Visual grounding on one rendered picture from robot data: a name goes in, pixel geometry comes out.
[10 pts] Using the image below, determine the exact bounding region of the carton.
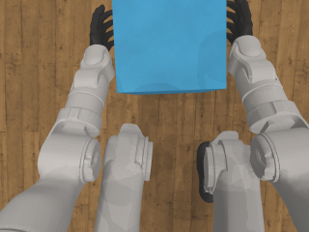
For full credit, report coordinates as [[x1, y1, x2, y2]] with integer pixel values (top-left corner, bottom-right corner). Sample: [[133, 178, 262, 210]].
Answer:
[[112, 0, 227, 95]]

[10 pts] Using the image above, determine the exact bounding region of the left robot thigh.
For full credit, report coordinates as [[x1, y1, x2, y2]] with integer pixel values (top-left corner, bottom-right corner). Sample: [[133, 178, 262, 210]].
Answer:
[[94, 131, 154, 232]]

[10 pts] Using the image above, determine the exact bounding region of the robot left hand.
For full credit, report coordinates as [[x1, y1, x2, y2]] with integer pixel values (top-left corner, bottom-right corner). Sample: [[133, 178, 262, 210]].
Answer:
[[89, 4, 114, 51]]

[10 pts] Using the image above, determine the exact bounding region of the robot right hand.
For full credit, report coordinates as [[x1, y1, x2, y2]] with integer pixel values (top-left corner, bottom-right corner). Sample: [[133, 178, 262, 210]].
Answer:
[[226, 0, 253, 46]]

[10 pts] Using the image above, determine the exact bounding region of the robot left forearm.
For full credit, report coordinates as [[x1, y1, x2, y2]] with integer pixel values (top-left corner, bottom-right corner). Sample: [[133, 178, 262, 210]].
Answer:
[[38, 44, 115, 174]]

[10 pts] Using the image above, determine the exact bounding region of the robot right upper arm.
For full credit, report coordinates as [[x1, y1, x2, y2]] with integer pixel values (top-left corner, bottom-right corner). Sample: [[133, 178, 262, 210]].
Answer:
[[250, 127, 309, 232]]

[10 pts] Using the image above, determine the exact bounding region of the robot right forearm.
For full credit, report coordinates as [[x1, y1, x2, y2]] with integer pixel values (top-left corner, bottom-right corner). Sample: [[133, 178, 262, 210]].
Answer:
[[227, 35, 309, 134]]

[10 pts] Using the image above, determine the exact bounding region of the right robot thigh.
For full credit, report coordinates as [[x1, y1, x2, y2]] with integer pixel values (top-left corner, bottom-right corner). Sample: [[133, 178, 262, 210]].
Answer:
[[203, 139, 265, 232]]

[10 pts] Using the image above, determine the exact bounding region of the robot left upper arm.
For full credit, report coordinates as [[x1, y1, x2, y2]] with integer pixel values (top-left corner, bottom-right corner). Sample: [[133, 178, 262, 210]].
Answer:
[[0, 132, 102, 232]]

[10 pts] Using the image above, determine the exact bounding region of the robot thigh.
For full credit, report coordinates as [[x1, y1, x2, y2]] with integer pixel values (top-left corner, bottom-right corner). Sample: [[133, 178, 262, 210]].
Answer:
[[94, 131, 154, 232], [203, 139, 265, 232]]

